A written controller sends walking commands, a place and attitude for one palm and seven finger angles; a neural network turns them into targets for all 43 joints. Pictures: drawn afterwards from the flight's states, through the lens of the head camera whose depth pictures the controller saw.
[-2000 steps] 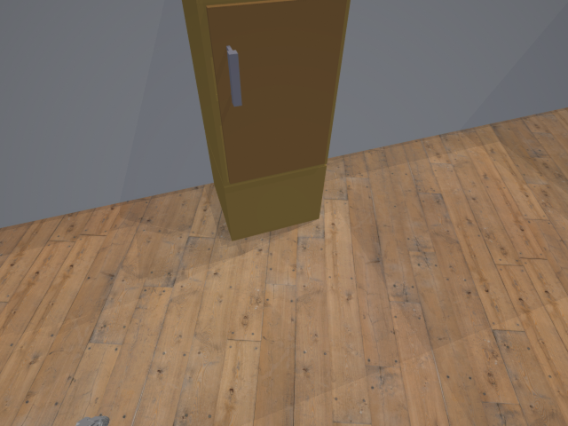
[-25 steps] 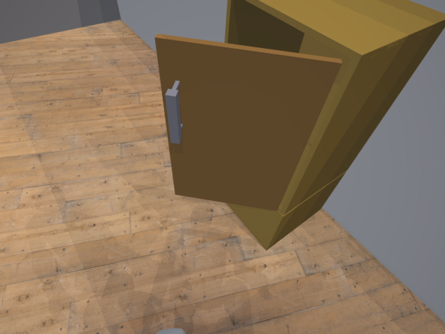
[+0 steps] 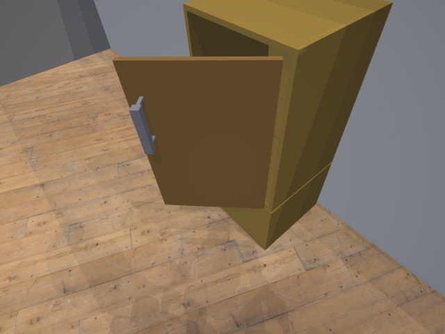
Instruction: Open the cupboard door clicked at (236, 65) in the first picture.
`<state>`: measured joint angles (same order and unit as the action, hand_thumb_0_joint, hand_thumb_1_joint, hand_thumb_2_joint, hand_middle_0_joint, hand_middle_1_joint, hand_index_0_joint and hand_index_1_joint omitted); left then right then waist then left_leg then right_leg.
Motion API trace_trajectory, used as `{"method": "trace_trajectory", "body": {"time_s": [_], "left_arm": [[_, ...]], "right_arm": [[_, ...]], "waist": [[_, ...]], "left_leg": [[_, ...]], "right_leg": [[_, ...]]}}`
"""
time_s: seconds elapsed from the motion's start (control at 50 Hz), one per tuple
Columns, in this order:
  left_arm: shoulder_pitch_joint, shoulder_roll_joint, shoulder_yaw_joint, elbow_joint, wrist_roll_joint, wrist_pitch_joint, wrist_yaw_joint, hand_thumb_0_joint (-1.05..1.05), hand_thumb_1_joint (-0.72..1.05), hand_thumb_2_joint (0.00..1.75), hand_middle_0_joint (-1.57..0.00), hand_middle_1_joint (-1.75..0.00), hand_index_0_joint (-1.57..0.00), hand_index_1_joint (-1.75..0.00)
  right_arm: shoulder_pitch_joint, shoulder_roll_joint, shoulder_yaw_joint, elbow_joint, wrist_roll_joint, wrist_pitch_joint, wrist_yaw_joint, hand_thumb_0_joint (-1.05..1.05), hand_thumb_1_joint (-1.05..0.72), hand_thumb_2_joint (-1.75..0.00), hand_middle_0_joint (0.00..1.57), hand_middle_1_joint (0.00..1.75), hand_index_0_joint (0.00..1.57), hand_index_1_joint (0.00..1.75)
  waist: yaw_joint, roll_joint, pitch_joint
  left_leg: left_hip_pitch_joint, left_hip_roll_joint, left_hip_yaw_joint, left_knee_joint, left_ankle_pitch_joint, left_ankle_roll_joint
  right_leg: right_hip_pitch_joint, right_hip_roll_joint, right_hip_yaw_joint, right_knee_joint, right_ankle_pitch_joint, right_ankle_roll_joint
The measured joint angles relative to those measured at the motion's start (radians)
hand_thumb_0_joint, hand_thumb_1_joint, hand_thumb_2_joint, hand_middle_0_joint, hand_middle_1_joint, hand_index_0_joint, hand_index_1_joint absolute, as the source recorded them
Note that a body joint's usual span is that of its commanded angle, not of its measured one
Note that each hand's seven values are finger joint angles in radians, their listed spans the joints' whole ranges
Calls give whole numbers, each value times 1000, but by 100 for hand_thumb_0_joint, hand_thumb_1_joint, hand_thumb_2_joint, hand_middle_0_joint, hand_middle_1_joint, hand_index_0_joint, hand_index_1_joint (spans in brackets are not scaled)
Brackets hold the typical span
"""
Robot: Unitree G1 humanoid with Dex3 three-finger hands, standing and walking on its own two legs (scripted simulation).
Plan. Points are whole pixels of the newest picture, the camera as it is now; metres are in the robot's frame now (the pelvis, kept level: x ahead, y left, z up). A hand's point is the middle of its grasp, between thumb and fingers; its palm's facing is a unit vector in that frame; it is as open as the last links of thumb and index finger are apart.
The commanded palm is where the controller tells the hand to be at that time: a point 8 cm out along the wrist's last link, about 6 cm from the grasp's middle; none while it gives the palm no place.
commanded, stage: come to a stop and stand still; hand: left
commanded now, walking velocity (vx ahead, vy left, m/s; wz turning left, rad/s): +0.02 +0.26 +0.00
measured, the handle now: (145, 125) +0.61 +0.24 +0.02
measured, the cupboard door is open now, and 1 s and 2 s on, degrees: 45 45 45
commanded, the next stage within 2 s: look again from close up in 0.86 s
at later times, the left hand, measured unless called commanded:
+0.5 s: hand out of the picture -0.01 +0.22 -0.19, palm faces +0.09 -0.97 -0.20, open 7.3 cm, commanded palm none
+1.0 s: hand out of the picture +0.04 +0.22 -0.18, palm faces +0.01 -0.98 -0.20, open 7.3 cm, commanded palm none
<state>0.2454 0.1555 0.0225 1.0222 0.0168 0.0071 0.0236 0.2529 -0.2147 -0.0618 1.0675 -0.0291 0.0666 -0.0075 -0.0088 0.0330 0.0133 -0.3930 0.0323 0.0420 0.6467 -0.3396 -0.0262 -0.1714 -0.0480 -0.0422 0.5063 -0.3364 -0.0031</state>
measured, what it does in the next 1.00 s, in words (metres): steps on the spot: left foot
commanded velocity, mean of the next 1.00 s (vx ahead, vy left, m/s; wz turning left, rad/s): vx -0.01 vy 0.03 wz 0.00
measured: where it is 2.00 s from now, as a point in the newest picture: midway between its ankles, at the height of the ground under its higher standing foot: outside the picture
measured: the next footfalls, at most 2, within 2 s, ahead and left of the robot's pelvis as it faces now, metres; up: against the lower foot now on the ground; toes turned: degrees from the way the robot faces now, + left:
left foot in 0.34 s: +0.03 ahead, +0.14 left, +0.00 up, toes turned +3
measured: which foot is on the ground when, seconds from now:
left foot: up 0.00-0.32, down 0.34-1.00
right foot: down 0.00-1.00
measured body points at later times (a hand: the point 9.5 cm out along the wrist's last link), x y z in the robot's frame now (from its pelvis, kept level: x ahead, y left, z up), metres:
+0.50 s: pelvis +0.00 +0.04 -0.01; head +0.03 +0.05 +0.44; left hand -0.02 +0.27 -0.17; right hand +0.10 -0.19 -0.15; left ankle -0.01 +0.13 -0.74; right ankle -0.04 -0.09 -0.73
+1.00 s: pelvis +0.02 +0.04 +0.00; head +0.04 +0.05 +0.45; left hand +0.04 +0.27 -0.16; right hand +0.00 -0.19 -0.15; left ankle -0.01 +0.13 -0.74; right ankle -0.03 -0.09 -0.74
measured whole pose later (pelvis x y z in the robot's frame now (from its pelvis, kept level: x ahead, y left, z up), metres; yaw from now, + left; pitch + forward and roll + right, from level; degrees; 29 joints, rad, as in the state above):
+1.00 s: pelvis +0.02 +0.04 +0.00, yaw +0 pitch +0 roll +0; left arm 0.23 0.17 -0.01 1.12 0.01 -0.01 0.05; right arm 0.30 -0.17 0.00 1.14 -0.01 0.00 -0.04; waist -0.01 -0.01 0.05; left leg -0.18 -0.01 0.08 0.46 -0.28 0.04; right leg -0.12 -0.03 -0.03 0.42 -0.31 0.03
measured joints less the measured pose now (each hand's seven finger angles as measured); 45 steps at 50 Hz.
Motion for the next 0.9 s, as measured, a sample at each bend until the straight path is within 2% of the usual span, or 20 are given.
{"method": "trace_trajectory", "body": {"time_s": [0.08, 0.16, 0.22, 0.28, 0.32, 0.34, 0.38, 0.44, 0.5, 0.54, 0.56, 0.64, 0.9], "left_arm": [[29, -13, -6, 32, -2, -8, 2, 0, 93, 90, -20, -30, -20, -30], [37, -21, -3, 39, -2, -16, 5, 1, 93, 90, -20, -30, -20, -30], [41, -21, 2, 41, 1, -16, 11, 0, 92, 90, -20, -30, -20, -30], [48, -11, 8, 51, 3, -10, 15, 0, 91, 90, -20, -30, -20, -30], [55, -2, 9, 61, 0, -3, 14, 0, 91, 90, -20, -30, -20, -30], [57, 1, 9, 66, -3, 3, 13, 0, 91, 90, -20, -30, -20, -30], [50, 16, 12, 75, -5, 18, 15, 0, 91, 90, -20, -30, -20, -30], [37, 31, 10, 84, -6, 35, 14, 0, 91, 90, -20, -30, -20, -30], [17, 29, 4, 84, -7, 34, 9, 0, 91, 90, -20, -30, -20, -30], [10, 27, -1, 79, -6, 19, 7, 0, 91, 90, -20, -30, -20, -30], [5, 20, -5, 82, -5, 13, 8, 0, 91, 90, -20, -30, -20, -30], [5, -1, -20, 83, -7, -4, 5, 0, 91, 90, -19, -30, -20, -30], [-19, 18, -18, 95, -15, -5, 13, 1, 93, 90, -20, -30, -20, -30]], "right_arm": [[32, 0, 2, 11, 8, -6, 4, 1, -91, -90, 20, 30, 20, 30], [36, -3, 2, 15, 14, 2, -2, 1, -91, -90, 19, 30, 20, 30], [15, -3, 4, 12, 19, 6, -7, 1, -91, -90, 19, 30, 20, 30], [-19, 3, 8, -1, 22, -1, -11, 1, -91, -90, 19, 30, 20, 30], [-42, 4, 12, -16, 21, -17, -12, 1, -91, -90, 19, 30, 20, 30], [-51, 3, 13, -23, 19, -27, -13, 1, -91, -90, 19, 30, 20, 30], [-75, 19, 19, -29, 13, -38, -18, 1, -91, -90, 19, 30, 20, 30], [-102, 45, 33, -42, 6, -49, -27, 1, -91, -90, 19, 30, 20, 30], [-122, 63, 45, -49, 5, -57, -33, 1, -91, -90, 20, 30, 20, 30], [-127, 73, 50, -45, 11, -59, -31, 1, -91, -90, 20, 30, 20, 30], [-129, 73, 51, -38, 15, -59, -29, 1, -91, -90, 20, 30, 20, 30], [-115, 74, 44, -20, 22, -62, -26, 0, -92, -90, 20, 30, 21, 30], [5, 45, 54, 77, 14, -68, -36, 0, -91, -90, 20, 30, 20, 30]], "waist": [[4, -16, 7], [19, -20, 30], [36, -31, 46], [47, -49, 56], [48, -53, 54], [46, -47, 51], [52, -71, 54], [60, -92, 49], [58, -87, 49], [58, -85, 46], [56, -70, 46], [39, -39, 20], [11, -62, 23]], "left_leg": [[17, -25, -3, 109, -25, -17], [32, -39, -6, 160, -61, -26], [54, -45, -5, 128, -90, -25], [95, -49, 2, 17, -62, -20], [146, -43, 11, -119, 57, -10], [158, -35, 8, -148, 99, 17], [151, -46, 18, -112, 64, 51], [163, -58, 38, -119, 40, 64], [175, -67, 47, -142, 55, 69], [176, -76, 53, -139, 53, 69], [181, -71, 49, -138, 51, 67], [204, -59, 44, -186, 68, 65], [247, -54, 45, -231, 74, 65]], "right_leg": [[33, -4, 5, -65, 34, -8], [34, -9, -6, -76, 38, -8], [27, -19, -13, -63, 32, -2], [13, -31, -17, -34, 17, 11], [-4, -31, -18, 8, -6, 25], [-16, -26, -23, 36, -22, 32], [-25, -37, -13, 72, -50, 32], [-54, -33, 12, 151, -120, 17], [-58, -24, 18, 153, -110, 10], [-30, -21, 28, 60, -5, 8], [-19, -16, 25, 47, 8, 13], [13, -2, 19, -18, 10, 27], [66, 5, 19, -89, 31, 28]]}}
